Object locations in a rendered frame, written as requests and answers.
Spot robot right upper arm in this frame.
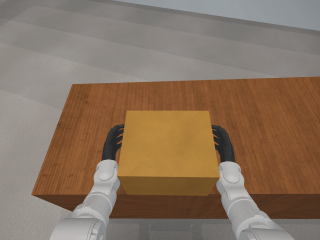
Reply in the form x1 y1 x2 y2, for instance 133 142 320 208
238 227 294 240

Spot left robot forearm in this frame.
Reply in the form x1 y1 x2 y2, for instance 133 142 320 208
49 159 120 240

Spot robot right hand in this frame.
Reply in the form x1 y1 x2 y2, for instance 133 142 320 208
211 125 236 163

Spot right robot forearm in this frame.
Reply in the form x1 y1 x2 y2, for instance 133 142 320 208
216 161 293 240

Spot carton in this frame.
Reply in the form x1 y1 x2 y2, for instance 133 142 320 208
117 110 220 196

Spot pedestal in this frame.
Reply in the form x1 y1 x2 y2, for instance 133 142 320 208
31 76 320 219

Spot robot left upper arm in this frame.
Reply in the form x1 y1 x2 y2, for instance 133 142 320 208
51 218 106 240

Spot robot left hand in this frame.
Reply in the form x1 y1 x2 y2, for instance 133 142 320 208
101 124 125 161

